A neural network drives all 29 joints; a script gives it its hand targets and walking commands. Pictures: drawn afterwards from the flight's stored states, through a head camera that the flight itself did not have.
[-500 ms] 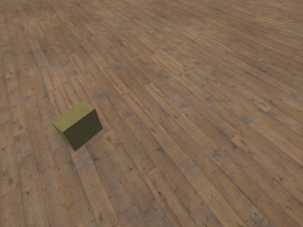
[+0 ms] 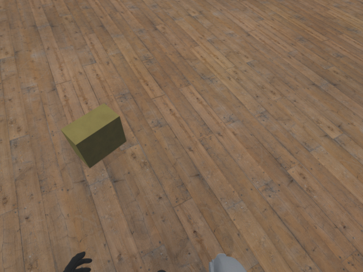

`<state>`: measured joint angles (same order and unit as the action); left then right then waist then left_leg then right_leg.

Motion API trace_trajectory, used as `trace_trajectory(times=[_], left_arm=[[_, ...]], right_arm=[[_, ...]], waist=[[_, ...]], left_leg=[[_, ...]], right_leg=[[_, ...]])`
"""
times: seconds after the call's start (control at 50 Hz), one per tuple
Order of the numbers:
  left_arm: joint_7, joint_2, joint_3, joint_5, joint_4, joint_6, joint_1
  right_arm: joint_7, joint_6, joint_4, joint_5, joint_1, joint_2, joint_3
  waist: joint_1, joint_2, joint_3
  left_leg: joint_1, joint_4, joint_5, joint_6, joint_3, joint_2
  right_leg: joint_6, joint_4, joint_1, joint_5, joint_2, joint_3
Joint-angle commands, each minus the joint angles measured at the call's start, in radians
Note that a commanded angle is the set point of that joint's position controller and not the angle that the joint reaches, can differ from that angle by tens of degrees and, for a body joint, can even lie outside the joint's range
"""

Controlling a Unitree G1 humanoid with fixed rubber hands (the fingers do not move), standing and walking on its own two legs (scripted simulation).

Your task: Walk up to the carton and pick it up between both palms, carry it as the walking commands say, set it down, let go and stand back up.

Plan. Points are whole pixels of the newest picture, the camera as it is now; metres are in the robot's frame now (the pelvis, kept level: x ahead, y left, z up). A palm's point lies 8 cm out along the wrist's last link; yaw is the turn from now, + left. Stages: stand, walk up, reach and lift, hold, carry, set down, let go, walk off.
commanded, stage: walk up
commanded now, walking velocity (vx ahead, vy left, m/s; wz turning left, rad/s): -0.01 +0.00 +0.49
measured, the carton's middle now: (96, 135) +0.93 +0.50 -0.64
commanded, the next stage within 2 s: none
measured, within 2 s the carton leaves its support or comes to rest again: neither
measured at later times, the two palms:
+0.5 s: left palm out of the picture +0.00 +0.26 -0.11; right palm (293, 258) +0.18 -0.25 -0.11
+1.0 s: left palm out of the picture +0.11 +0.19 -0.11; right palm (314, 220) +0.27 -0.34 -0.12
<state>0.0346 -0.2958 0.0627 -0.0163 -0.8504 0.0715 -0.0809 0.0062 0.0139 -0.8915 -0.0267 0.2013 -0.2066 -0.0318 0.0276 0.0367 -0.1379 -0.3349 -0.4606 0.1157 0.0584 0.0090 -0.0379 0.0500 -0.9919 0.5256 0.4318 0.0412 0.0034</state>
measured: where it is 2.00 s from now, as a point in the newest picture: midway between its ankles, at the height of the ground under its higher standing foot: (169, 216)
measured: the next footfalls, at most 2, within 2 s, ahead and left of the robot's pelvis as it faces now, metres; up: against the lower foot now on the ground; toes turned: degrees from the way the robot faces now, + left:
right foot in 0.20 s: +0.05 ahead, -0.14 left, +0.00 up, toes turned +3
left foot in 0.54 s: -0.02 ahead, +0.12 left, +0.00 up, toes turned +23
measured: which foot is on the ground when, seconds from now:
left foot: down 0.00-0.18, up 0.20-0.52, down 0.54-0.94, up 0.96-1.00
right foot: up 0.00-0.18, down 0.20-0.54, up 0.56-0.90, down 0.92-1.00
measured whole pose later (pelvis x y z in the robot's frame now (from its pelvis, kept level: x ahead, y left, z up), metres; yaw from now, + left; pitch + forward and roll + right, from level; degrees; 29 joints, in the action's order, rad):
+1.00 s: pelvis +0.10 -0.09 -0.01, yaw +31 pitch +3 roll -1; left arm -0.04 -0.21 0.04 -0.02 -0.72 0.04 -0.11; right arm -0.04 0.05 -0.79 -0.04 0.33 -0.35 -0.11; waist 0.06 -0.05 -0.08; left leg -0.41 -0.90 0.55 -0.03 0.12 0.09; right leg 0.02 -0.57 0.39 0.22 0.08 -0.12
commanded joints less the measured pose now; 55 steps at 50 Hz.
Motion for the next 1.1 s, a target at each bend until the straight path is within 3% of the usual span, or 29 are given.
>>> trace_trajectory(times=[0.0,0.1,0.12,0.16,0.18,0.2,0.22,0.26,0.32,0.38,0.42,0.46,0.48,0.5,0.52,0.54,0.56,0.62,0.66,0.7,0.76,0.86,0.9,0.92,0.94,0.96,1.0,1.04,1.08], left_arm=[[-0.002,-0.021,0.008,0.001,0.045,0.013,-0.081],[-0.002,-0.015,0.000,0.009,0.073,0.004,-0.066],[-0.004,-0.016,-0.011,0.023,0.098,-0.013,-0.066],[0.001,-0.049,-0.001,0.014,0.090,-0.031,-0.153],[0.004,-0.113,0.012,0.006,0.090,-0.040,-0.173],[0.001,-0.205,0.020,0.005,0.135,-0.042,-0.098],[-0.005,-0.177,0.014,-0.006,0.128,-0.049,-0.069],[-0.002,-0.084,0.001,-0.013,0.120,-0.060,-0.015],[0.002,-0.057,0.006,-0.015,0.130,-0.069,-0.027],[-0.003,-0.079,0.015,-0.016,0.115,-0.067,-0.108],[-0.008,-0.105,0.022,-0.019,0.106,-0.065,-0.146],[-0.042,-0.107,0.024,-0.040,0.097,-0.032,-0.151],[-0.047,-0.089,0.016,-0.038,0.102,-0.021,-0.124],[-0.052,-0.064,0.006,-0.037,0.097,-0.018,-0.144],[-0.056,-0.019,-0.003,-0.033,0.102,-0.023,-0.165],[-0.060,0.023,-0.010,-0.035,0.157,-0.032,-0.137],[-0.071,-0.025,0.007,-0.042,0.200,-0.027,-0.032],[-0.082,-0.041,0.006,-0.018,0.182,-0.032,-0.054],[-0.096,-0.033,0.006,-0.016,0.166,-0.019,-0.111],[-0.099,-0.017,0.003,-0.013,0.180,-0.015,-0.083],[-0.105,0.007,-0.005,-0.004,0.213,-0.014,-0.019],[-0.093,0.012,-0.001,0.004,0.204,-0.011,-0.058],[-0.076,-0.012,0.009,-0.002,0.138,-0.019,-0.205],[-0.070,-0.082,0.023,-0.014,0.122,-0.026,-0.268],[-0.071,-0.194,0.051,-0.008,0.134,-0.026,-0.273],[-0.067,-0.153,0.042,-0.007,0.128,-0.035,-0.286],[-0.052,-0.052,0.010,-0.010,0.125,-0.049,-0.189],[-0.037,-0.013,-0.002,-0.003,0.131,-0.056,-0.129],[-0.031,-0.002,-0.006,-0.011,0.117,-0.061,-0.141]], right_arm=[[-0.004,-0.009,0.081,-0.001,-0.010,-0.197,-0.040],[-0.007,0.011,0.089,-0.001,0.042,-0.211,-0.043],[0.000,0.028,0.094,-0.040,0.047,-0.236,-0.071],[0.005,0.033,0.111,-0.021,0.041,-0.215,-0.068],[0.005,0.030,0.116,-0.011,0.061,-0.176,-0.061],[0.007,0.032,0.141,-0.021,0.068,-0.126,-0.061],[0.004,0.040,0.134,-0.037,0.011,-0.169,-0.076],[0.020,0.041,0.126,-0.016,-0.014,-0.178,-0.074],[0.029,0.044,0.140,0.002,0.010,-0.179,-0.074],[0.032,0.048,0.179,0.009,-0.057,-0.145,-0.051],[0.031,0.052,0.200,0.011,-0.096,-0.121,-0.037],[0.010,0.050,0.170,0.015,0.008,-0.142,-0.042],[-0.006,0.048,0.143,0.008,0.082,-0.155,-0.046],[-0.021,0.042,0.106,0.001,0.183,-0.178,-0.057],[-0.034,0.031,0.099,-0.012,0.265,-0.262,-0.074],[-0.056,0.016,0.125,-0.038,0.293,-0.399,-0.096],[-0.069,0.025,0.115,-0.021,0.311,-0.442,-0.117],[-0.061,0.015,0.142,-0.012,0.130,-0.288,-0.089],[-0.054,0.001,0.155,-0.007,0.102,-0.255,-0.082],[-0.050,-0.008,0.150,-0.010,0.145,-0.254,-0.082],[-0.051,-0.007,0.144,-0.019,0.187,-0.280,-0.097],[-0.051,0.007,0.155,-0.021,0.135,-0.340,-0.117],[-0.051,0.006,0.161,-0.018,0.136,-0.272,-0.093],[-0.049,0.009,0.164,-0.025,0.191,-0.187,-0.070],[-0.056,0.020,0.211,-0.022,0.157,-0.143,-0.061],[-0.054,0.026,0.210,-0.018,0.095,-0.151,-0.067],[-0.035,0.025,0.181,-0.002,0.078,-0.144,-0.076],[-0.022,0.033,0.148,0.002,0.136,-0.149,-0.080],[-0.011,0.038,0.163,0.011,0.106,-0.123,-0.068]], waist=[[-0.025,-0.160,0.201],[-0.019,-0.192,0.209],[-0.022,-0.209,0.149],[-0.069,-0.161,0.185],[-0.074,0.043,0.178],[-0.048,0.242,0.154],[-0.038,0.114,0.086],[-0.016,0.025,0.068],[-0.009,0.100,0.118],[-0.044,0.138,0.131],[-0.063,0.168,0.139],[-0.052,0.275,0.150],[-0.008,0.208,0.125],[0.045,0.069,0.145],[0.102,-0.156,0.134],[0.100,-0.347,0.119],[0.130,-0.336,0.165],[0.026,-0.229,0.051],[-0.008,-0.222,0.075],[0.007,-0.223,0.087],[0.037,-0.262,0.084],[-0.002,-0.309,0.106],[-0.068,-0.182,0.197],[-0.084,0.054,0.246],[-0.124,0.367,0.337],[-0.123,0.299,0.306],[-0.067,0.200,0.212],[-0.022,0.189,0.199],[-0.020,0.171,0.165]], left_leg=[[0.055,0.193,-0.089,0.123,0.310,0.252],[0.049,0.202,-0.079,0.099,0.360,0.239],[-0.002,0.156,-0.040,0.087,0.359,0.217],[-0.154,0.117,0.108,-0.018,0.289,0.147],[-0.302,-0.083,0.348,-0.061,0.195,0.051],[-0.378,-0.346,0.431,-0.090,0.036,-0.029],[-0.314,-0.503,0.369,-0.091,0.048,0.061],[-0.231,-0.677,0.269,-0.101,0.024,0.053],[-0.259,-0.745,0.227,-0.132,-0.009,0.068],[-0.242,-0.542,0.231,-0.118,-0.042,0.081],[-0.176,-0.414,0.274,-0.097,-0.068,0.072],[-0.017,-0.289,0.392,-0.082,-0.141,0.060],[0.098,-0.188,0.333,-0.088,-0.161,0.038],[0.255,-0.084,0.278,-0.097,-0.129,0.052],[0.378,0.089,0.332,-0.069,0.141,0.244],[0.425,0.208,0.275,0.021,0.669,0.560],[0.306,0.240,0.278,0.138,0.724,0.629],[0.129,0.234,0.311,0.052,0.377,0.375],[0.095,0.216,0.124,0.032,0.246,0.315],[0.115,0.190,0.009,0.035,0.210,0.316],[0.116,0.177,0.015,0.024,0.211,0.321],[-0.004,0.112,-0.023,-0.013,0.209,0.309],[-0.105,-0.057,0.048,-0.042,0.141,0.209],[-0.222,-0.278,0.333,-0.062,0.039,0.097],[-0.353,-0.524,0.590,-0.060,-0.031,0.016],[-0.331,-0.678,0.569,-0.047,0.045,0.052],[-0.311,-0.770,0.428,-0.058,0.027,0.077],[-0.255,-0.771,0.346,-0.086,-0.004,0.075],[-0.219,-0.640,0.343,-0.096,-0.043,0.074]], right_leg=[[-0.004,0.032,-0.100,-0.019,-0.015,0.011],[-0.008,0.245,-0.221,-0.008,-0.053,-0.008],[-0.040,0.358,-0.282,0.020,-0.040,-0.001],[-0.079,0.639,-0.554,-0.081,0.002,-0.023],[-0.125,0.738,-0.645,-0.041,0.194,0.167],[-0.215,0.818,-0.503,0.047,0.446,0.379],[-0.251,0.833,-0.339,0.008,0.453,0.338],[-0.225,0.766,-0.277,-0.247,0.308,0.130],[-0.202,0.657,-0.353,-0.565,0.242,-0.025],[-0.183,0.608,-0.412,-0.655,0.245,-0.067],[-0.185,0.603,-0.403,-0.617,0.258,-0.087],[-0.185,0.665,-0.295,0.029,0.189,-0.124],[-0.161,0.582,-0.197,0.129,0.155,-0.165],[-0.135,0.420,-0.097,0.184,0.108,-0.206],[-0.088,0.160,0.074,0.171,0.048,-0.237],[-0.019,-0.099,0.354,0.179,-0.033,-0.117],[-0.005,-0.242,0.345,0.129,0.039,-0.001],[0.029,-0.205,0.237,-0.145,0.083,0.022],[0.043,-0.144,0.126,-0.222,0.068,-0.015],[0.041,-0.041,0.101,-0.221,0.054,-0.040],[0.026,0.128,0.047,-0.215,0.043,-0.052],[0.000,0.431,-0.245,-0.113,0.004,-0.076],[-0.012,0.641,-0.514,-0.182,0.036,-0.097],[-0.030,0.707,-0.635,-0.211,0.208,0.049],[-0.143,0.704,-0.622,-0.128,0.422,0.236],[-0.173,0.725,-0.534,-0.153,0.400,0.254],[-0.158,0.720,-0.441,-0.263,0.297,0.094],[-0.160,0.692,-0.415,-0.435,0.244,-0.006],[-0.166,0.665,-0.408,-0.539,0.221,-0.053]])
